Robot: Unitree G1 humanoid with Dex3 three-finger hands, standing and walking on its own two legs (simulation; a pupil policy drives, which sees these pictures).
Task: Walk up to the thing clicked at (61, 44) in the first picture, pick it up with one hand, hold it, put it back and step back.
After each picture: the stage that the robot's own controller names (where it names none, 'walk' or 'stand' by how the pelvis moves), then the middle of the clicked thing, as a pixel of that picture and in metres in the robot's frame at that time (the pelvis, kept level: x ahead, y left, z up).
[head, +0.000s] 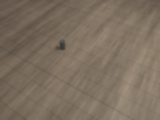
stand; (62, 44) +1.42 +0.25 -0.72
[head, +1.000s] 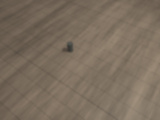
walk; (70, 47) +1.30 +0.23 -0.71
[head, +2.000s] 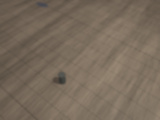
walk; (62, 78) +0.85 +0.21 -0.69
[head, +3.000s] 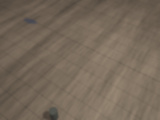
walk; (53, 113) +0.56 +0.21 -0.71
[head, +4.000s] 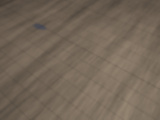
stand; out of the picture +0.42 +0.19 -0.71
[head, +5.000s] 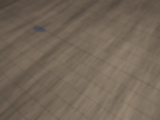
stand; out of the picture +0.41 +0.19 -0.73
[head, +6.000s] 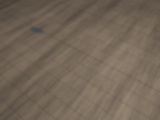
stand; out of the picture +0.42 +0.20 -0.73
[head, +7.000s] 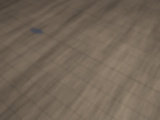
stand; out of the picture +0.41 +0.20 -0.73
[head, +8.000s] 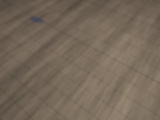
go down; out of the picture +0.41 +0.19 -0.72
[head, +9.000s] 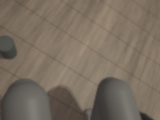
go down; (7, 48) +0.48 +0.28 -0.29
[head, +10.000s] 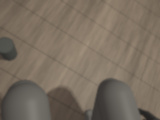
close in; (7, 49) +0.47 +0.29 -0.29
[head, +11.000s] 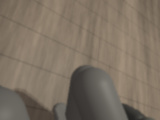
close in; out of the picture +0.44 +0.33 -0.22
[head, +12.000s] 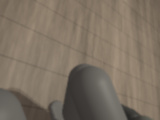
close; out of the picture +0.43 +0.32 -0.22
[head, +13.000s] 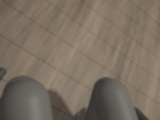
lift; out of the picture +0.34 +0.29 -0.15
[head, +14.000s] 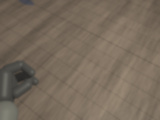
hold; out of the picture +0.32 +0.35 -0.60
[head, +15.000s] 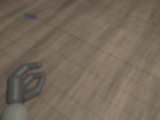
close; out of the picture +0.30 +0.36 -0.67
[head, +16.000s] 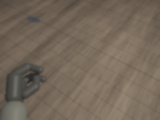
hold; out of the picture +0.30 +0.35 -0.68
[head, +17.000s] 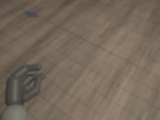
stand; out of the picture +0.31 +0.35 -0.67
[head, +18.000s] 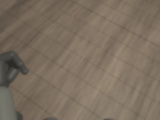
crouch; (14, 117) +0.32 +0.37 -0.54
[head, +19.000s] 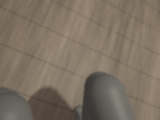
lower; out of the picture +0.30 +0.43 -0.25
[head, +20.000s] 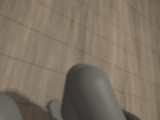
lower; out of the picture +0.26 +0.44 -0.23
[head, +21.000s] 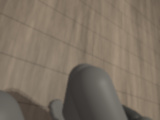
lower; out of the picture +0.26 +0.44 -0.22
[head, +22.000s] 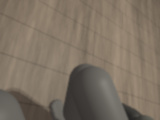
lower; out of the picture +0.26 +0.44 -0.22
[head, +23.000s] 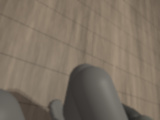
lower; out of the picture +0.26 +0.44 -0.22
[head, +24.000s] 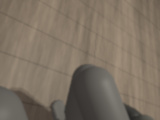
open; out of the picture +0.26 +0.44 -0.22
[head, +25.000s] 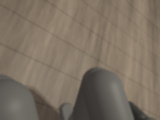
stand; out of the picture +0.22 +0.52 -0.25
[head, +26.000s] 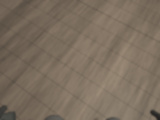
stand; (4, 118) +0.30 +0.47 -0.56
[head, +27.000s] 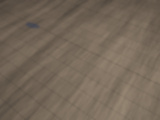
stand; out of the picture +0.28 +0.45 -0.69
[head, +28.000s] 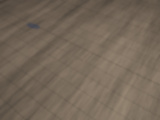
stand; out of the picture +0.28 +0.45 -0.69
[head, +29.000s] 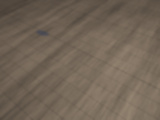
stand; out of the picture +0.30 +0.43 -0.74
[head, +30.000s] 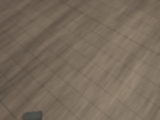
walk; (33, 116) +0.39 +0.41 -0.72
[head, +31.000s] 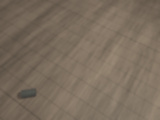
walk; (28, 93) +0.64 +0.40 -0.73
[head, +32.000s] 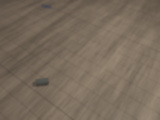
stand; (42, 81) +0.88 +0.41 -0.73
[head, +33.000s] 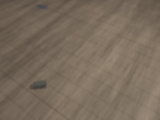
stand; (39, 84) +0.86 +0.43 -0.75
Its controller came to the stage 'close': yes
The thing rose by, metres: 0.30
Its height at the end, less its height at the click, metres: -0.02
